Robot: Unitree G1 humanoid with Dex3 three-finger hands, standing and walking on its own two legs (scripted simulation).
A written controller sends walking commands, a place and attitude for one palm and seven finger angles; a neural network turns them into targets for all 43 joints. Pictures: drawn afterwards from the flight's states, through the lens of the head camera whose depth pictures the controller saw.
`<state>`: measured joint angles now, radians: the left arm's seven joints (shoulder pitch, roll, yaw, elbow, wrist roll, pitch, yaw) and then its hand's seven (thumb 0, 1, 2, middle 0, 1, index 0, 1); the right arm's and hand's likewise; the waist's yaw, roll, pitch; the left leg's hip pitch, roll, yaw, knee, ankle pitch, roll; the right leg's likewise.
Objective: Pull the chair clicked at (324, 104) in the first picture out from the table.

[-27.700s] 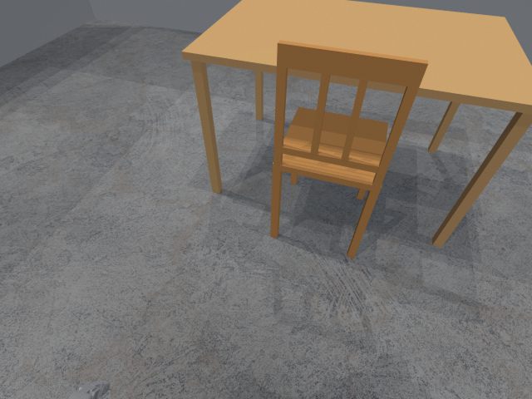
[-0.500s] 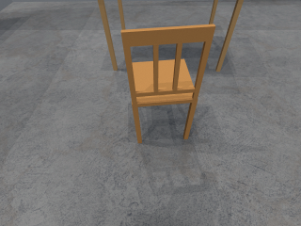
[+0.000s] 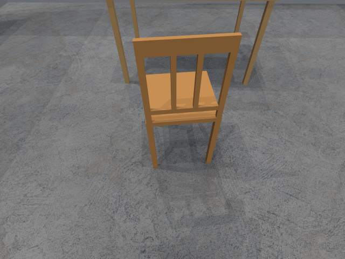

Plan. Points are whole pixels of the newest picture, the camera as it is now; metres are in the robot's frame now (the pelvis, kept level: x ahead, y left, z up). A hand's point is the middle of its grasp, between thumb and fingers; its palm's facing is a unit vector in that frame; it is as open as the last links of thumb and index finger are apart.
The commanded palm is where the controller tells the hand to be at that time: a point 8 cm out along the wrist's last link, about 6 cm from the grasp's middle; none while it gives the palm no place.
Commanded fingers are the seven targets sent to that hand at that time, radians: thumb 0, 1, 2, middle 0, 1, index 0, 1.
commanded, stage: look to check the result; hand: left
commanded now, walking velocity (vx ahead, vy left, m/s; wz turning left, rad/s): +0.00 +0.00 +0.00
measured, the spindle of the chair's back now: (173, 84) +0.79 +0.03 -0.09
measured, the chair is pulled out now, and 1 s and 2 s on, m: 0.69 0.69 0.69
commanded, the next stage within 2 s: stand and wait in 0.66 s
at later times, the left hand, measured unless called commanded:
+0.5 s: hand out of the picture +0.04 +0.17 -0.17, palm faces +0.01 -0.98 -0.22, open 7.3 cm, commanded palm none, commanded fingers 0.00 0.90 0.90 -0.20 -0.30 -0.20 -0.30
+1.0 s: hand out of the picture +0.04 +0.17 -0.17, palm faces +0.02 -0.98 -0.22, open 7.3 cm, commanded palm none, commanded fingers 0.00 0.90 0.90 -0.20 -0.30 -0.20 -0.30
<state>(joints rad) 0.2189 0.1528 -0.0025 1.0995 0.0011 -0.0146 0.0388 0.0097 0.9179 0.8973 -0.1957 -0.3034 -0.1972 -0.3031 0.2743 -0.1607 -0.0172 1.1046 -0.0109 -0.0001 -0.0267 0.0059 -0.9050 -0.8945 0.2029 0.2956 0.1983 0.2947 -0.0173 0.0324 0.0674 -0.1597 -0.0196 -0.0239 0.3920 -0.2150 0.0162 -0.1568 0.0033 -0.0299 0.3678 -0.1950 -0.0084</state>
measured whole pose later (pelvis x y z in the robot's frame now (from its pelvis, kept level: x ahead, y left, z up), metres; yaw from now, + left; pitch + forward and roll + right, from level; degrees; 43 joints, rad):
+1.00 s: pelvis +0.02 +0.00 +0.00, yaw +0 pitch -1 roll +0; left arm 0.24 0.15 0.00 1.11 0.00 -0.01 0.05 0.01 0.92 0.90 -0.20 -0.30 -0.20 -0.30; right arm 0.28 -0.15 -0.01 1.12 -0.01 -0.01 -0.04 0.01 -0.90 -0.89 0.20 0.30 0.20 0.29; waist -0.02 0.03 0.06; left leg -0.12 -0.01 -0.02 0.39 -0.25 0.01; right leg -0.12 0.01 -0.03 0.36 -0.23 -0.01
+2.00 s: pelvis +0.02 +0.01 +0.00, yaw -1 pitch -2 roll +0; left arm 0.26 0.14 0.00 1.12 0.00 -0.01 0.05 0.01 0.92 0.90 -0.20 -0.30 -0.20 -0.30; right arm 0.30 -0.14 -0.01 1.13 -0.01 -0.01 -0.04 0.01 -0.90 -0.89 0.20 0.30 0.20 0.29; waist -0.02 0.03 0.06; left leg -0.11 -0.03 -0.01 0.39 -0.25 0.03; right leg -0.11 0.00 -0.02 0.37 -0.23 0.00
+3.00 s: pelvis +0.02 +0.00 +0.00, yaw +0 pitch -2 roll +0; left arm 0.26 0.13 0.00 1.12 0.00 -0.01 0.05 0.01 0.92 0.90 -0.20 -0.30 -0.20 -0.30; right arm 0.30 -0.14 -0.01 1.13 -0.01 -0.01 -0.04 0.00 -0.90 -0.89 0.20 0.30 0.20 0.29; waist -0.02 0.03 0.06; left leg -0.12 -0.01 -0.02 0.39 -0.24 0.01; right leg -0.12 0.01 -0.02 0.37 -0.23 -0.01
